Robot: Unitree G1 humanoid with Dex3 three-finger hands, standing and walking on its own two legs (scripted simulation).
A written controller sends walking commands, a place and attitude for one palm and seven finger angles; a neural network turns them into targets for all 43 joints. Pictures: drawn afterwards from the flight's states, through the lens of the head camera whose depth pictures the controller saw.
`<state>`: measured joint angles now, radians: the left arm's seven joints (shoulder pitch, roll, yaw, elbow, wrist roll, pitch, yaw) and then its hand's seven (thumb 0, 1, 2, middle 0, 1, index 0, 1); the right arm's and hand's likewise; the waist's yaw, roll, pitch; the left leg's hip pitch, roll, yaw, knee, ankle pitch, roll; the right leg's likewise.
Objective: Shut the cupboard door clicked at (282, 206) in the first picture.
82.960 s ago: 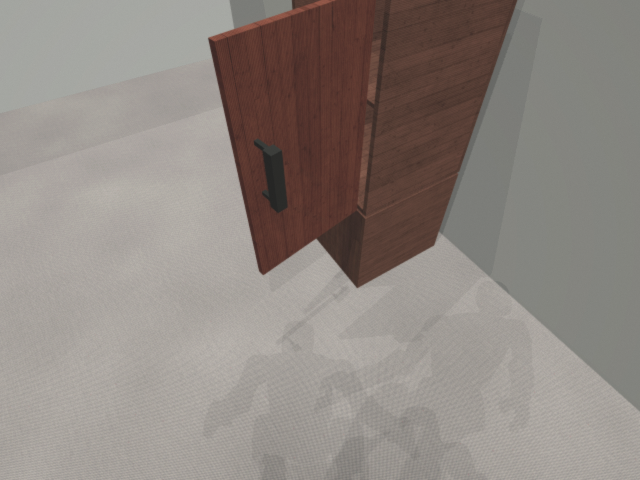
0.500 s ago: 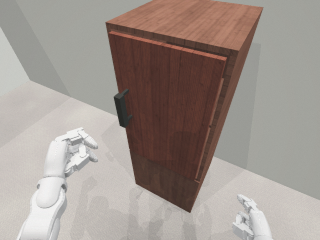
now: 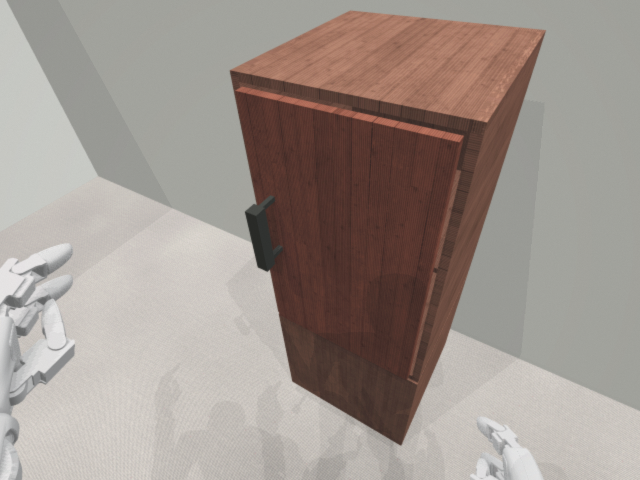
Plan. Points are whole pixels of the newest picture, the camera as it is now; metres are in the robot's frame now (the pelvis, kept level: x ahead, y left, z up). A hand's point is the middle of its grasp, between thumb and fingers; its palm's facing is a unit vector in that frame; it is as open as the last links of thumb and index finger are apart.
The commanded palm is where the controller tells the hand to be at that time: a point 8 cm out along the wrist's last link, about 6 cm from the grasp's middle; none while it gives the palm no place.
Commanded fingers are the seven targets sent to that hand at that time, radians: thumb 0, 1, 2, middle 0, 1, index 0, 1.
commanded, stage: draw the hand back to the body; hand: left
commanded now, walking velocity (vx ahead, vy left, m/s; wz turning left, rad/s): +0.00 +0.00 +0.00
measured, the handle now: (267, 232) +0.55 +0.18 -0.02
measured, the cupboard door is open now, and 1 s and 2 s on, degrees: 0 0 0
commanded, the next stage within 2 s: step back with the hand held close in 0.34 s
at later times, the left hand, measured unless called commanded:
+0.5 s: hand (97, 353) +0.18 +0.24 +0.16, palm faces +0.44 -0.80 -0.41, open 7.4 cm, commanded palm +0.13 +0.27 +0.17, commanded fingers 0.00 0.90 0.90 -0.20 -0.30 -0.20 -0.30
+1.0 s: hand (53, 373) +0.16 +0.27 +0.15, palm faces +0.36 -0.79 -0.49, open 7.4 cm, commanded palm +0.11 +0.31 +0.17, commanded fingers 0.00 0.90 0.90 -0.20 -0.30 -0.20 -0.30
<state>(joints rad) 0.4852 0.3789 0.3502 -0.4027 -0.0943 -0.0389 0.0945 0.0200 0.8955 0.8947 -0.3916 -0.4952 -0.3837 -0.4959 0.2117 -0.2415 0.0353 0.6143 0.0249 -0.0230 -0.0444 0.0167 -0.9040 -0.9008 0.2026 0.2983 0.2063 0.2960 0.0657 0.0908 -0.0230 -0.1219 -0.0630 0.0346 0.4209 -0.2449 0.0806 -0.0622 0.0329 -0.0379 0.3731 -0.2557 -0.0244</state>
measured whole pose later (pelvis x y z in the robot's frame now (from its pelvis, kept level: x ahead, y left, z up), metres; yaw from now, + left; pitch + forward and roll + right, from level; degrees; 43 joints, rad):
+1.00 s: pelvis -0.04 +0.01 -0.01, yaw -2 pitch +1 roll -1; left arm 0.57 0.46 0.41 -0.46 -0.08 -0.13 0.13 0.02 0.89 0.89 -0.22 -0.30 -0.21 -0.30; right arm 0.19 -0.25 -0.01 0.53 0.03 0.07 -0.09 0.02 -0.91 -0.90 0.20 0.30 0.20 0.30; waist 0.00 0.03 -0.04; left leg -0.32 -0.05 0.08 0.52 -0.22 0.10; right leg -0.29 0.03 -0.01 0.50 -0.23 -0.01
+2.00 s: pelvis -0.25 +0.05 -0.02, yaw -5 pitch +1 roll -3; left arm 0.61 0.46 0.47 -0.62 -0.05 -0.22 0.15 0.02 0.89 0.89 -0.22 -0.30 -0.21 -0.30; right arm 0.28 -0.21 0.00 0.63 0.00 -0.04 -0.06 0.02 -0.90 -0.90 0.20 0.30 0.21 0.30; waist 0.07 -0.09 -0.12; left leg -0.49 0.02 0.00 0.94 -0.38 -0.02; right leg -0.32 -0.05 -0.05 0.58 -0.34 -0.01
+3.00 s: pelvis -0.27 +0.06 -0.01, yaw -6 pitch +1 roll +0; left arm 0.58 0.43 0.42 -0.47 -0.07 -0.16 0.14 0.02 0.89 0.89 -0.21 -0.30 -0.21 -0.30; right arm 0.21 -0.19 0.02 0.61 0.03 -0.02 -0.06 0.01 -0.90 -0.90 0.20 0.30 0.21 0.30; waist 0.00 0.00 -0.02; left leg -0.34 0.04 0.07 0.54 -0.21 0.00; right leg -0.10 0.02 -0.08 0.55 -0.41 0.00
